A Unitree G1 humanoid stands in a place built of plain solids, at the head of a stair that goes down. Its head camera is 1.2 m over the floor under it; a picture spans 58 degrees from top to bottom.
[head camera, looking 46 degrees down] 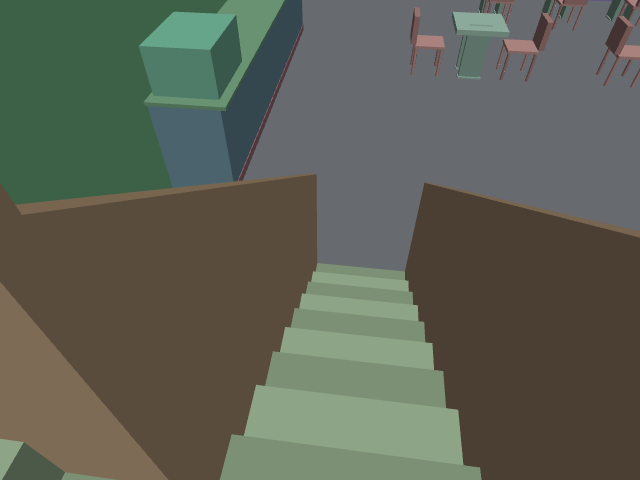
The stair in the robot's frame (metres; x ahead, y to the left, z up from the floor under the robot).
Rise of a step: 0.18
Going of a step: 0.25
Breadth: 0.75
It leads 7 degrees to the right of straight ahead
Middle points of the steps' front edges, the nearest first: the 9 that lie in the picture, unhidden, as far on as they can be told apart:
0.45 -0.10 -0.18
0.70 -0.13 -0.36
0.94 -0.16 -0.54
1.19 -0.19 -0.72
1.43 -0.22 -0.90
1.67 -0.25 -1.08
1.92 -0.29 -1.26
2.16 -0.32 -1.44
2.41 -0.35 -1.62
